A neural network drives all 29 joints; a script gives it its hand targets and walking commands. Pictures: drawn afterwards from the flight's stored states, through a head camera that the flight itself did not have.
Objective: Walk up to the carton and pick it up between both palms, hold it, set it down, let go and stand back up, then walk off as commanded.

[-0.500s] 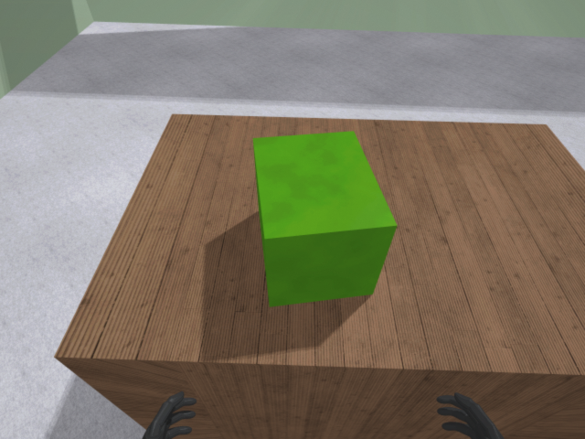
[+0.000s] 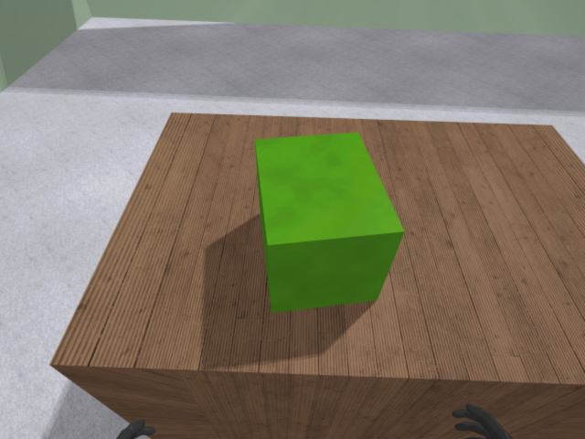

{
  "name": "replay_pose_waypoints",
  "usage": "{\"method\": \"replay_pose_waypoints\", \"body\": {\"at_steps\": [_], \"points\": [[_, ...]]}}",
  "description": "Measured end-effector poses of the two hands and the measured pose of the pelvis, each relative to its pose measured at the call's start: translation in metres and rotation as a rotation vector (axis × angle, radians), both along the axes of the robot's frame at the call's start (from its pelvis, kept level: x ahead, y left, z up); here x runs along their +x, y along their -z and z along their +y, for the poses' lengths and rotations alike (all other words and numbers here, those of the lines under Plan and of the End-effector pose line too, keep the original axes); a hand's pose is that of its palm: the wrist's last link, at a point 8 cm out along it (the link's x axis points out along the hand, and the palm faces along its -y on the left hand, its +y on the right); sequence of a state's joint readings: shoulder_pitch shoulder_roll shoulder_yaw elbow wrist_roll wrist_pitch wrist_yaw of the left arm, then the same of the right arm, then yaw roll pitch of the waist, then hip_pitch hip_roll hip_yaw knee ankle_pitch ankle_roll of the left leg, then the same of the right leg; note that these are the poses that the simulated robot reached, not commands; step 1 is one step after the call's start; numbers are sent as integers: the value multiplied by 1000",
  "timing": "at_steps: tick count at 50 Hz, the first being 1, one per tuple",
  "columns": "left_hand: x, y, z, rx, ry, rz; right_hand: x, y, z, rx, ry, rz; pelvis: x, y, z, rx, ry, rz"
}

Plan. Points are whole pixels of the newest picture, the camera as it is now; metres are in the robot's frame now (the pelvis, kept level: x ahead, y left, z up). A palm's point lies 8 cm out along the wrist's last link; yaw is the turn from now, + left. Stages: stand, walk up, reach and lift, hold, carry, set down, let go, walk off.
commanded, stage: stand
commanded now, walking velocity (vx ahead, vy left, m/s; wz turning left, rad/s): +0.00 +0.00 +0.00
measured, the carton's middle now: (316, 220) +0.47 +0.00 +0.03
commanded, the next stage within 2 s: walk off in 0.80 s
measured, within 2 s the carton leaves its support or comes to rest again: neither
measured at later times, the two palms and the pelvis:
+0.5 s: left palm out of the picture +0.11 +0.28 -0.10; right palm out of the picture +0.14 -0.25 -0.06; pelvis +0.00 +0.00 +0.00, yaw +0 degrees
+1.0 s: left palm out of the picture +0.10 +0.28 -0.09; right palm out of the picture +0.13 -0.25 -0.06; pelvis -0.01 +0.00 +0.00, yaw +0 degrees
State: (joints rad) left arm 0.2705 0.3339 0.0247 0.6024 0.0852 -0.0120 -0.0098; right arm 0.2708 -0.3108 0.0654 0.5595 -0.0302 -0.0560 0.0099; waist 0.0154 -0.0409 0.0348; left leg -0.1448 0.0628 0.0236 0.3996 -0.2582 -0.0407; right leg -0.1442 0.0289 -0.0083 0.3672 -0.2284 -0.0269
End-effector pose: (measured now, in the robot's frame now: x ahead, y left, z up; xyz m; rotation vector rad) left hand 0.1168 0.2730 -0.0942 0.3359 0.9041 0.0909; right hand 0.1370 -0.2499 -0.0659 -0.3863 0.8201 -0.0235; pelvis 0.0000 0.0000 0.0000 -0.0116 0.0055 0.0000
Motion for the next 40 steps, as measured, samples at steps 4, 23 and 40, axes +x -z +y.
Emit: {"method": "replay_pose_waypoints", "body": {"at_steps": [4, 23, 40], "points": [[-2, 1, 0, 0, -2, 2, -1, 0, 0, -1, 2, -1, -1, 0, 0, 0, 0, -2], [-8, 1, 3, 2, -8, -5, -2, -3, 0, 0, 1, -25, -5, 0, 0, 0, 0, -10], [-13, 1, 4, 4, -14, -2, -4, -4, 0, -1, 6, -33, -7, 0, 0, 0, 0, -14]]}}
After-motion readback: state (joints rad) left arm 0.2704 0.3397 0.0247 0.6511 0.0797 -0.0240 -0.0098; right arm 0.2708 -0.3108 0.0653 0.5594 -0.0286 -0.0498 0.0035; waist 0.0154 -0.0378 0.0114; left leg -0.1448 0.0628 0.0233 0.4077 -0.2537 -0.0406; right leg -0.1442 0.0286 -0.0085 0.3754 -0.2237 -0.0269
